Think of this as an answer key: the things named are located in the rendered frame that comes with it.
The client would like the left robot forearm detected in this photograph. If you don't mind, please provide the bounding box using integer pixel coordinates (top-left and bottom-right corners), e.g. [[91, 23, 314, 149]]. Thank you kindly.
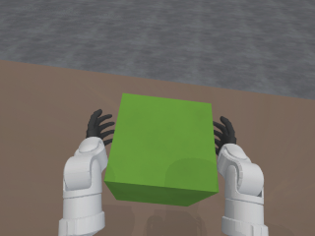
[[58, 137, 108, 236]]

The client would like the right robot hand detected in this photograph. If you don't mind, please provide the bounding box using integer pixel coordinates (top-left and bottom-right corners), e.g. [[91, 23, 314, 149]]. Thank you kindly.
[[213, 116, 237, 156]]

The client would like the carton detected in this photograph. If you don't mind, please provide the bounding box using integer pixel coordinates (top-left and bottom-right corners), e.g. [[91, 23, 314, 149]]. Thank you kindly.
[[103, 92, 220, 207]]

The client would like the left robot hand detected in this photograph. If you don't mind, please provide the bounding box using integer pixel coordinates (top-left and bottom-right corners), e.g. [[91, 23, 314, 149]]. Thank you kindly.
[[86, 109, 115, 146]]

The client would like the right robot forearm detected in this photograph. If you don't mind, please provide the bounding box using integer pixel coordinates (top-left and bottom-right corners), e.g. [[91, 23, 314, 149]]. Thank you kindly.
[[217, 144, 269, 236]]

